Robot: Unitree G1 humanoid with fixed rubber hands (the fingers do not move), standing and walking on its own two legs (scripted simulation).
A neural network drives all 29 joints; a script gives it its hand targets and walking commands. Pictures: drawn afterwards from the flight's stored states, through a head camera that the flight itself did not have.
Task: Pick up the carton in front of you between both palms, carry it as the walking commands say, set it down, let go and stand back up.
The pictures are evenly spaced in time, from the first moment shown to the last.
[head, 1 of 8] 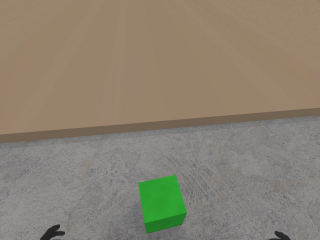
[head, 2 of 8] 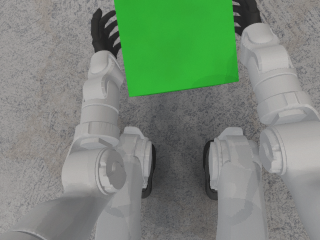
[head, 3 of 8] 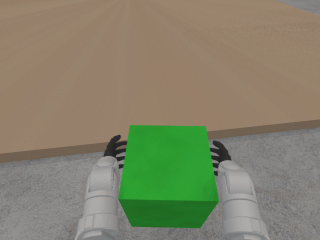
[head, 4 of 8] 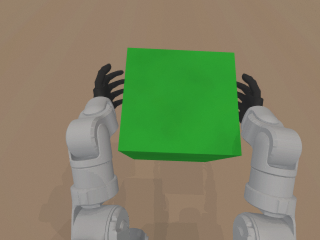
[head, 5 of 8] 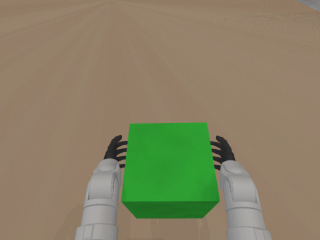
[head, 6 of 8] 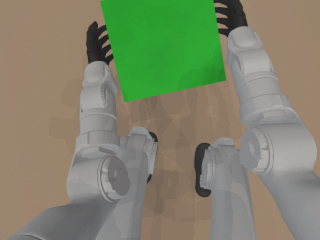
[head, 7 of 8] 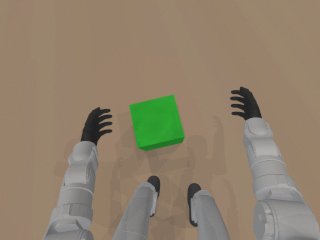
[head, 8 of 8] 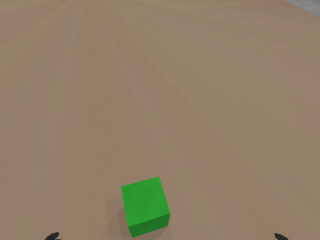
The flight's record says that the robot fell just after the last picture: no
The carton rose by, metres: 0.79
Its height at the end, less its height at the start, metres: +0.11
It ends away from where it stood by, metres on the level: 2.74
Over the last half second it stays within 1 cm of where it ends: yes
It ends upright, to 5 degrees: yes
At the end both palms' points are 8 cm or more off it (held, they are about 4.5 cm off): yes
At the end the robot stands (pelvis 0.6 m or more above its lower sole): yes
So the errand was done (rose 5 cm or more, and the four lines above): yes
